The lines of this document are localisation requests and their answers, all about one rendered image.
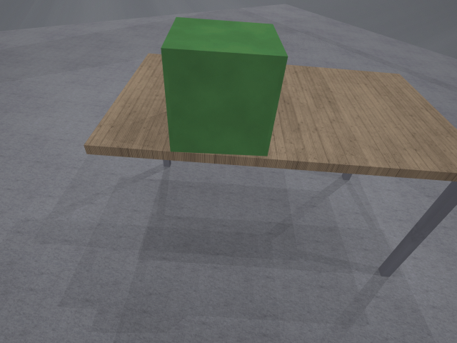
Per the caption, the table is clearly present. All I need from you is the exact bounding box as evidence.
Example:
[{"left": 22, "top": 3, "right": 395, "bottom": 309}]
[{"left": 84, "top": 54, "right": 457, "bottom": 277}]

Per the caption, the carton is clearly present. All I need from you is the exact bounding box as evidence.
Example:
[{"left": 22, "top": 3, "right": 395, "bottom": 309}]
[{"left": 161, "top": 17, "right": 288, "bottom": 156}]

